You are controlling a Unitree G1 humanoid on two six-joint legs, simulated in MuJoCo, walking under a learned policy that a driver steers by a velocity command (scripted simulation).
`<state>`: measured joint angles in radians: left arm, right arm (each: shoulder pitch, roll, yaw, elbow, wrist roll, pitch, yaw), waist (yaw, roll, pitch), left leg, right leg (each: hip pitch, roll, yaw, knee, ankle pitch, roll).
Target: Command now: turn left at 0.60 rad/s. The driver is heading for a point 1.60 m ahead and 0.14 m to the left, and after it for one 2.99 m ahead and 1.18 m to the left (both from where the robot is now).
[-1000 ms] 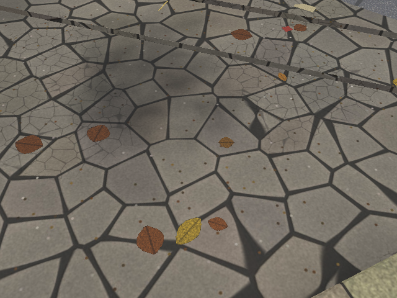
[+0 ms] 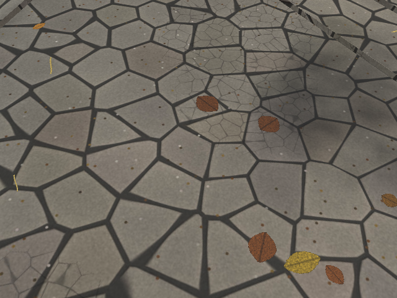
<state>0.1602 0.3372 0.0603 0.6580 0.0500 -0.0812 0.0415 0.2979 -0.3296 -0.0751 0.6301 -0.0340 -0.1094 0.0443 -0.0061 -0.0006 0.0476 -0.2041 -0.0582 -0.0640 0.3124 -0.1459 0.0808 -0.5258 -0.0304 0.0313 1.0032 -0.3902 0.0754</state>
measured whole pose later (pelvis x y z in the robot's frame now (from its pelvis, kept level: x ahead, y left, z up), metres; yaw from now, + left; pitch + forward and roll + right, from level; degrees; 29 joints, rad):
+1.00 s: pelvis +0.38 +0.16 -0.18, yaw +21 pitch +3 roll -1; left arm 0.55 0.27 0.02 1.00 -0.06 -0.07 0.00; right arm 0.06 -0.25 -0.03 0.80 0.00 -0.08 0.06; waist 0.09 0.00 0.06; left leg -0.49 -0.01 0.02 0.59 -0.19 0.07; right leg -0.11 -0.01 0.13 1.55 -0.73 0.03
